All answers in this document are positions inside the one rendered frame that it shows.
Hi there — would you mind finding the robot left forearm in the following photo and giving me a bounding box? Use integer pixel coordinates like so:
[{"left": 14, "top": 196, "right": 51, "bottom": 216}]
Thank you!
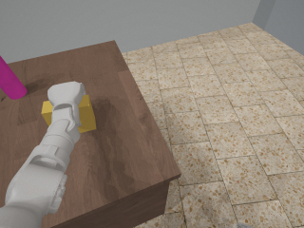
[{"left": 5, "top": 101, "right": 81, "bottom": 205}]

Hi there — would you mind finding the left robot hand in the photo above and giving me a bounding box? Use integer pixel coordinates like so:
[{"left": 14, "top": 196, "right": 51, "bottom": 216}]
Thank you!
[{"left": 47, "top": 81, "right": 86, "bottom": 127}]

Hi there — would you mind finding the robot left upper arm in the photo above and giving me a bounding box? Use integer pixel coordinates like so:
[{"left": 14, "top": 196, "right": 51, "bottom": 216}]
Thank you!
[{"left": 0, "top": 163, "right": 67, "bottom": 228}]

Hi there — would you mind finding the sponge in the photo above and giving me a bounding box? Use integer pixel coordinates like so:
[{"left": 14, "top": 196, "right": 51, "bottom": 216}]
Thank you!
[{"left": 41, "top": 94, "right": 97, "bottom": 133}]

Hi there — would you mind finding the table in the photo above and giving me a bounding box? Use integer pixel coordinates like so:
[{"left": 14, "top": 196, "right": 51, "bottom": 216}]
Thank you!
[{"left": 0, "top": 40, "right": 181, "bottom": 228}]

